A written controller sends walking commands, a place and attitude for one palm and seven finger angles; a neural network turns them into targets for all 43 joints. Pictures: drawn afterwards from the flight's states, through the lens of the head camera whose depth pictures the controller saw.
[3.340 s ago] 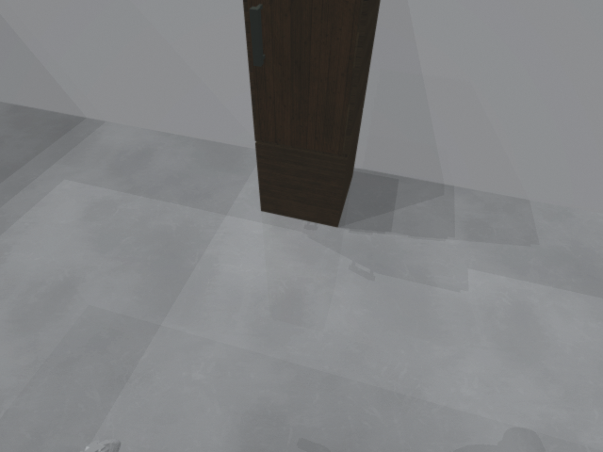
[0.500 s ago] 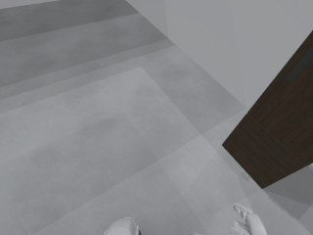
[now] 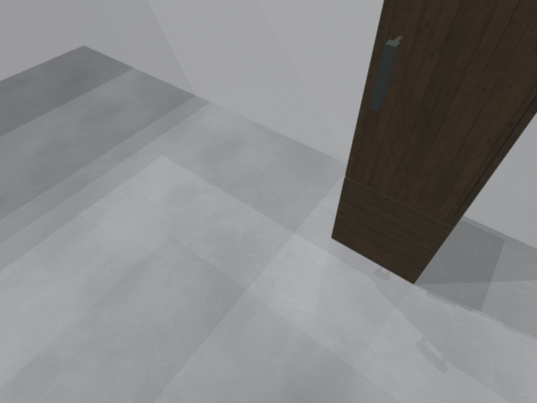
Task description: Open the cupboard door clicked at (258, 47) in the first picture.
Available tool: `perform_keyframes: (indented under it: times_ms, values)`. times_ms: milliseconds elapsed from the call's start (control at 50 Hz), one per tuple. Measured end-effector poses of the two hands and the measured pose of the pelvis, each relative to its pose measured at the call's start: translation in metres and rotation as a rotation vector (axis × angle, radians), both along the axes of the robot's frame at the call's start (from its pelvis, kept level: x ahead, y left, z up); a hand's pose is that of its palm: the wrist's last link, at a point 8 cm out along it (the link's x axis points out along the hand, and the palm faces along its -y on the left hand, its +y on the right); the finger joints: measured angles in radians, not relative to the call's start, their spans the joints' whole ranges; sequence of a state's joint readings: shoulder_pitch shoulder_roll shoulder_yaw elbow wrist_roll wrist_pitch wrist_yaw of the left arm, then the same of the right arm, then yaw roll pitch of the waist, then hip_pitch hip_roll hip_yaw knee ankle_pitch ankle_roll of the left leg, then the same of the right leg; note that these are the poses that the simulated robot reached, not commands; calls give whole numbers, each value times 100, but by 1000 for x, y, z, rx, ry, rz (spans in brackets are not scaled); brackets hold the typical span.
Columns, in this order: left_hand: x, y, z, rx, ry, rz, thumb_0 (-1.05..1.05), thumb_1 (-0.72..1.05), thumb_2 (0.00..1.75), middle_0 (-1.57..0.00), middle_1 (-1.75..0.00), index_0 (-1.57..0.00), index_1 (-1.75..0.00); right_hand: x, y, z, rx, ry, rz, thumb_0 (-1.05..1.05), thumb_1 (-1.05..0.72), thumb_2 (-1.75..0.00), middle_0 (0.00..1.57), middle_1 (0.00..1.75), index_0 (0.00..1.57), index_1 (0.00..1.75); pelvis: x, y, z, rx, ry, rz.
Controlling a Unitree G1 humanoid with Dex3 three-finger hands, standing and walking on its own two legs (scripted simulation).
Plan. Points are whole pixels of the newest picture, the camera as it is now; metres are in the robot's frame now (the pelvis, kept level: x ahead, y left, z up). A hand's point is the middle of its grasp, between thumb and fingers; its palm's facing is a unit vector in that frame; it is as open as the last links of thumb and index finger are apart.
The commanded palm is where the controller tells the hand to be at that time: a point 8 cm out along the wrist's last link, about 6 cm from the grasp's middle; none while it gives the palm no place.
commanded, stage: turn to face it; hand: left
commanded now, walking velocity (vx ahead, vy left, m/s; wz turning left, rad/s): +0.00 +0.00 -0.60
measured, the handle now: (387, 74) +0.81 -0.25 +0.07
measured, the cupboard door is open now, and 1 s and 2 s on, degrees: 0 0 0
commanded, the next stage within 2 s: take the last steps up to it in 0.96 s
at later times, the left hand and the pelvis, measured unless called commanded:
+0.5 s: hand out of the picture +0.14 +0.21 -0.15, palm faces -0.23 -0.95 -0.22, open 7.4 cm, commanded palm none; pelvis -0.01 +0.03 +0.01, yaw -17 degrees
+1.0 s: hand out of the picture +0.14 +0.13 -0.14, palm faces -0.46 -0.86 -0.24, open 7.4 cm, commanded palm none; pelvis -0.03 +0.00 +0.01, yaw -29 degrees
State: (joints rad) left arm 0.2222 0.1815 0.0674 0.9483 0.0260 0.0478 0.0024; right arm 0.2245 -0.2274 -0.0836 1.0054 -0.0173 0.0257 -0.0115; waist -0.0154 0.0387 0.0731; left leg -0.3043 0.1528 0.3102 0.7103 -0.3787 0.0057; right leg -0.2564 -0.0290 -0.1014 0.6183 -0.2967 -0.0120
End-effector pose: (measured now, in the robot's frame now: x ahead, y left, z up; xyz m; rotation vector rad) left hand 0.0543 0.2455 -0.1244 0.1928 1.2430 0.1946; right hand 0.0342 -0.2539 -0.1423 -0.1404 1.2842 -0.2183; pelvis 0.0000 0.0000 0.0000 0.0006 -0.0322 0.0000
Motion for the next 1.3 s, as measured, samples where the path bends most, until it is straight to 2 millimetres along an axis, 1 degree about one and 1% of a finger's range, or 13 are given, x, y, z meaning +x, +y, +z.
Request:
perform_keyframes:
  times_ms: [80, 200, 380, 440, 580, 660, 740, 800, 860, 960, 1040, 1180, 1300]
  values:
    - [19, -5, 12, 29, -31, -46, 0, 91, 90, -20, -30, -20, -30, -26, -16, 5, -11, 66, -53, 0, -91, -90, 20, 30, 20, 30, -1, -7, 7, 2, 11, -41]
    - [44, -7, 21, 30, -36, -130, 0, 91, 90, -20, -30, -20, -30, -35, -19, 18, -22, 36, -103, 0, -91, -90, 20, 30, 20, 30, -2, -9, 16, 19, 31, -106]
    - [75, 10, 4, -11, -49, -219, 0, 90, 90, -20, -30, -20, -30, -18, 6, 29, -68, -96, -151, 0, -91, -90, 20, 30, 20, 30, -5, 20, 8, 7, 41, -217]
    - [85, 16, -2, -22, -44, -255, 0, 91, 90, -20, -30, -20, -30, -22, 18, 34, -80, -127, -167, 0, -91, -90, 20, 30, 20, 30, -7, 28, 6, 12, 32, -259]
    - [103, 8, 7, -37, -34, -342, 1, 91, 90, -20, -30, -20, -30, -53, 35, 38, -55, -100, -244, 0, -90, -90, 20, 30, 20, 30, -9, 31, 15, -4, 25, -344]
    - [112, -12, 10, -29, -27, -411, 1, 91, 90, -20, -30, -19, -30, -79, 32, 28, -29, -76, -313, 0, -90, -90, 21, 30, 20, 30, -12, 25, 14, -4, 24, -393]
    - [121, -41, 10, -9, -58, -488, 1, 91, 90, -20, -30, -19, -30, -113, 21, 8, 2, -38, -386, 0, -90, -90, 21, 30, 20, 30, -18, 10, 3, 13, 23, -436]
    - [120, -59, 12, 4, -80, -521, 1, 91, 90, -20, -30, -20, -30, -136, 12, -2, 8, 15, -430, 0, -90, -90, 20, 30, 20, 30, -24, 5, 1, 4, 21, -452]
    - [112, -67, 17, 5, -71, -526, 0, 91, 90, -20, -30, -20, -30, -147, 7, 3, 4, 42, -454, 0, -91, -90, 20, 30, 20, 30, -27, 2, 7, 12, 19, -469]
    - [101, -73, 16, -10, -37, -536, 0, 91, 90, -20, -30, -20, -30, -153, 6, 14, -7, 30, -476, 0, -91, -90, 20, 30, 20, 30, -28, -1, 14, 18, 22, -492]
    - [95, -69, 10, -30, -13, -541, 0, 90, 90, -20, -30, -20, -30, -148, 12, 21, -20, 12, -487, 0, -91, -90, 20, 30, 20, 30, -26, 4, 15, 13, 27, -517]
    - [97, -45, -14, -65, 36, -537, 0, 90, 90, -20, -30, -20, -30, -133, 39, 27, -63, -47, -489, 0, -91, -90, 20, 30, 20, 30, -15, 22, 7, -12, 30, -554]
    - [107, -40, -4, -73, 67, -574, 1, 91, 90, -20, -30, -20, -30, -150, 77, 36, -16, -5, -541, 0, -91, -90, 20, 30, 20, 30, -1, 22, 21, -17, 24, -582]
